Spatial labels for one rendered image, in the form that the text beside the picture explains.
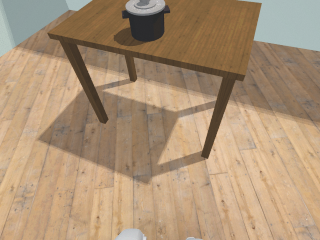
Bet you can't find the pot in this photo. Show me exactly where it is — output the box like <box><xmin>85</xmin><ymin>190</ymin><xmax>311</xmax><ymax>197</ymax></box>
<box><xmin>121</xmin><ymin>5</ymin><xmax>170</xmax><ymax>42</ymax></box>

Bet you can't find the table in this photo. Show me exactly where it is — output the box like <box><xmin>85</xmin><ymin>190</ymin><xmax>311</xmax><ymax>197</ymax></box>
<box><xmin>47</xmin><ymin>0</ymin><xmax>262</xmax><ymax>159</ymax></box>

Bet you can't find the lid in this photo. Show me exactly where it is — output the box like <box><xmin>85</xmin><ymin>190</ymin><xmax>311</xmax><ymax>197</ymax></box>
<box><xmin>125</xmin><ymin>0</ymin><xmax>166</xmax><ymax>16</ymax></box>

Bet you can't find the robot left thigh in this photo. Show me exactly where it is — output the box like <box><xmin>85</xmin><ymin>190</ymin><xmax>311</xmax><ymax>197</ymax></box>
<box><xmin>114</xmin><ymin>228</ymin><xmax>147</xmax><ymax>240</ymax></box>

